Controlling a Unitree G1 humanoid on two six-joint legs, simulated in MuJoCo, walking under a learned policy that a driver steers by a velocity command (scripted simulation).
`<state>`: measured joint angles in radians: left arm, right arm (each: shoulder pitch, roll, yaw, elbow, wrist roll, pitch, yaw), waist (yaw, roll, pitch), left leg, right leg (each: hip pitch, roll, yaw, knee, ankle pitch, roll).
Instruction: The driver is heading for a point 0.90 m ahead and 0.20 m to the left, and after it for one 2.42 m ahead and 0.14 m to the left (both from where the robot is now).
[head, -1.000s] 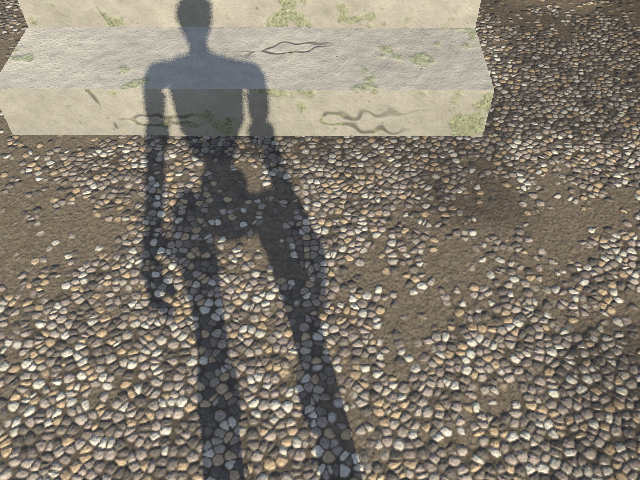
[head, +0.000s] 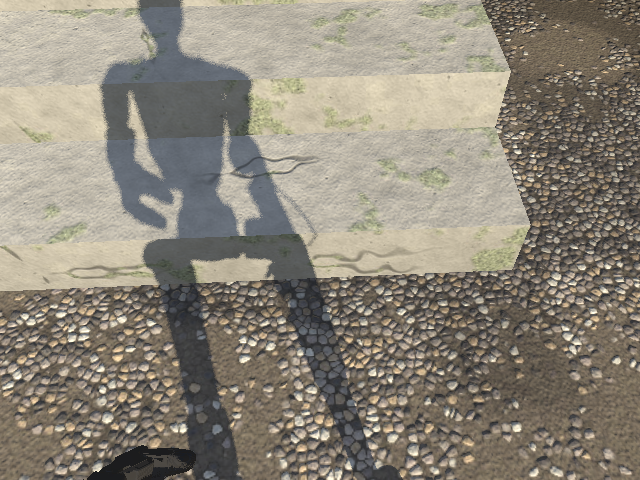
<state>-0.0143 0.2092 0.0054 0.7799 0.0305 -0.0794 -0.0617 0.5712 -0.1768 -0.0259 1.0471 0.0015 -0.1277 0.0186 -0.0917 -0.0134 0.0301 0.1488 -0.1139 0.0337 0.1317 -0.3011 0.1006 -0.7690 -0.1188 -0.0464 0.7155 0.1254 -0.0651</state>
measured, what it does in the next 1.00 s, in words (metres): walks ahead, turning left: right foot, then left foot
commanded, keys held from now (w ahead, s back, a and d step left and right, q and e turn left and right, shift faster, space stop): w+q+shift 0.60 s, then w+shift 0.04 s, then w+e+shift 0.36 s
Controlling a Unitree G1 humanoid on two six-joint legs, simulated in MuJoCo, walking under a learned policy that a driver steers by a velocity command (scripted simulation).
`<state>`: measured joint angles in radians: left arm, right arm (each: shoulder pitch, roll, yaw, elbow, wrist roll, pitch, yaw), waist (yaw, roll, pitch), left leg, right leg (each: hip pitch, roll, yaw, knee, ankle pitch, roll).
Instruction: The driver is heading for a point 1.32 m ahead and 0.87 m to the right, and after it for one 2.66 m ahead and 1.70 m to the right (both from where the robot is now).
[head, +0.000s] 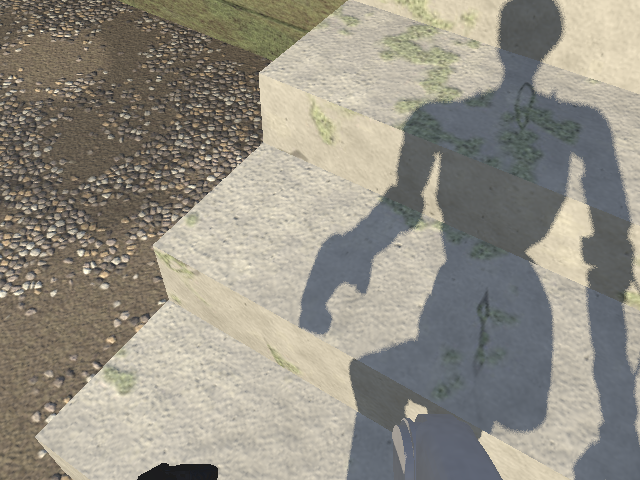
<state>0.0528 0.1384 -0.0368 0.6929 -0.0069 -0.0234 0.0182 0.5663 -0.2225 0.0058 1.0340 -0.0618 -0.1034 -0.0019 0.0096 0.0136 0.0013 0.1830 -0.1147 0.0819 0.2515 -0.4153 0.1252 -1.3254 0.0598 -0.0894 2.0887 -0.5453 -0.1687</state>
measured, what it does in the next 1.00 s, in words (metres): climbs, turning right: right foot 0.18 m higher, then left foot 0.18 m higher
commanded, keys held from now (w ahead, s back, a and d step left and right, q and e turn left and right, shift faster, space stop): w+e+shift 1.00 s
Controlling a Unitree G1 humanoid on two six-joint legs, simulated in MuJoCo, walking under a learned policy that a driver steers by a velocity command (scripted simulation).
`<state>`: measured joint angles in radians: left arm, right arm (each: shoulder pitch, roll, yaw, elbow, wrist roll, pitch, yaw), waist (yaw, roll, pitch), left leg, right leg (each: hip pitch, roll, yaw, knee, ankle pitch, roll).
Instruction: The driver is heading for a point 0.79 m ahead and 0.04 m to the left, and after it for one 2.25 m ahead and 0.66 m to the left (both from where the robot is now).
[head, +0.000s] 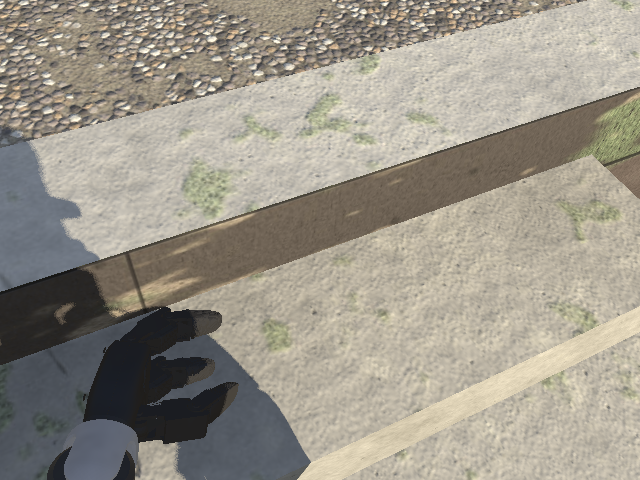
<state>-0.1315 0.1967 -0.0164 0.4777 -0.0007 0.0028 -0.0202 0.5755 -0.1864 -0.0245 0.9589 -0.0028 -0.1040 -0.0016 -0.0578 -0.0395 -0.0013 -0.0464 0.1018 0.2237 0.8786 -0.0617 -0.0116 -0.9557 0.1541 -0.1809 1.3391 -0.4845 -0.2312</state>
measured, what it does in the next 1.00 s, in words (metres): climbs: left foot 0.18 m higher, then right foot 0.17 m higher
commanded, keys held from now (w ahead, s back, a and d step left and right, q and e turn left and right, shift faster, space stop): w+e+shift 0.06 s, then w+shift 0.50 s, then w+q+shift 0.06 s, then q+shift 0.38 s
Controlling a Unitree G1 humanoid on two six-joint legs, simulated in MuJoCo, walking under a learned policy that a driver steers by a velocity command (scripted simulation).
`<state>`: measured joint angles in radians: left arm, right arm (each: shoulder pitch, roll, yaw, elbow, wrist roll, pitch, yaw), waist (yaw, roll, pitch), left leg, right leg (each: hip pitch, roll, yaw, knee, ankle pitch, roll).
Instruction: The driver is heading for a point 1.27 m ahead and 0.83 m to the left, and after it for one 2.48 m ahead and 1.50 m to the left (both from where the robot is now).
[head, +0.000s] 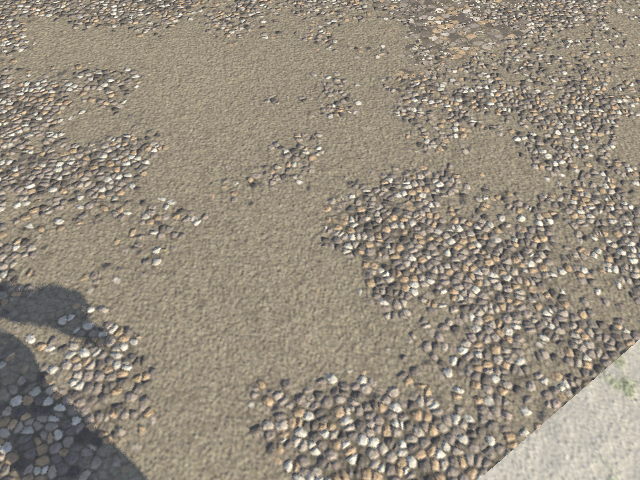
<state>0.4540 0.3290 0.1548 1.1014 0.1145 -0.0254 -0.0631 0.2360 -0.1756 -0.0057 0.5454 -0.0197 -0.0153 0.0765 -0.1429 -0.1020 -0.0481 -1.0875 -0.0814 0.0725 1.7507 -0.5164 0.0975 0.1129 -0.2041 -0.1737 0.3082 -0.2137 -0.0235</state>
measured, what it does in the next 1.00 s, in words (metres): climbs, turning left: left foot 0.17 m higher, then right foot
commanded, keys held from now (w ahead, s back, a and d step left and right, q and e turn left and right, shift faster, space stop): q+shift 0.80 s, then shift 0.06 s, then e+shift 0.14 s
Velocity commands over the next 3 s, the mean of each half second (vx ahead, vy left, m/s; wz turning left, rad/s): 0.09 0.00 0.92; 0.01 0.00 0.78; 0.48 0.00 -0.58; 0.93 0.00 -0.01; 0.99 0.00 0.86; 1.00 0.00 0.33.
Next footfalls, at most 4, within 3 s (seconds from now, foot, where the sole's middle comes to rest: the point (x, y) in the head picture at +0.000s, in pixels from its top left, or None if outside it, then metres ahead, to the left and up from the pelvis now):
0.02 left None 0.18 0.10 -0.61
0.46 right None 0.42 -0.06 -0.61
0.82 left None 0.18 0.15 -0.61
1.46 right None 0.45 0.01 -0.61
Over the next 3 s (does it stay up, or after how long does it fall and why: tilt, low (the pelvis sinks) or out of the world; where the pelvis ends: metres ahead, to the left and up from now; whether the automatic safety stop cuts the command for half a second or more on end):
stays up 1.32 0.91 0.16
